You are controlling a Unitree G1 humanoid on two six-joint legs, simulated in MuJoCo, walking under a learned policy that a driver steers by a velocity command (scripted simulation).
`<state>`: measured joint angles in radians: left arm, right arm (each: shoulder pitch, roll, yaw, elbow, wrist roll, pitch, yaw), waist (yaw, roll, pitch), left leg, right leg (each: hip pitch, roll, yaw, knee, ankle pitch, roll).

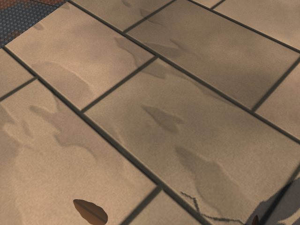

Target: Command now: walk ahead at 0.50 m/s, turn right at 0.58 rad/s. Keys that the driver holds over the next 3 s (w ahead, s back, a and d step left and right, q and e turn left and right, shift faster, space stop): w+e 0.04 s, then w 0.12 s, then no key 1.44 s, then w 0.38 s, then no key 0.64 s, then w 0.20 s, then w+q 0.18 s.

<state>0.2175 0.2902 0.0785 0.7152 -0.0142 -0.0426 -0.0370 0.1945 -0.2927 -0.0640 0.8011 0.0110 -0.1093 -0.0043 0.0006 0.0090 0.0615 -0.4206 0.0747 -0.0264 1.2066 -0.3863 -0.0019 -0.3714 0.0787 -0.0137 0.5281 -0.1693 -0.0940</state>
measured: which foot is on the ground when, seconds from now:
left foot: up 0.00-0.32, down 0.34-1.00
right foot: down 0.00-0.36, up 0.38-0.64, down 0.66-1.00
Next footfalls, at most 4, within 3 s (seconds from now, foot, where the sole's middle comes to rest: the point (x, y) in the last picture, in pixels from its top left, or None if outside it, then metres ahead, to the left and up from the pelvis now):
0.34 left None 0.39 0.13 -0.77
0.66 right None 0.31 -0.11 -0.77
2.28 right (185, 175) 0.67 -0.12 -0.77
2.58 left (137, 185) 0.62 0.11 -0.77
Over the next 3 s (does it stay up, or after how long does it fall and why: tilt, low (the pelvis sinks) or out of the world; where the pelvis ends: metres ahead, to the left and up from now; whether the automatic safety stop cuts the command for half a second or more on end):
stays up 0.65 -0.06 0.01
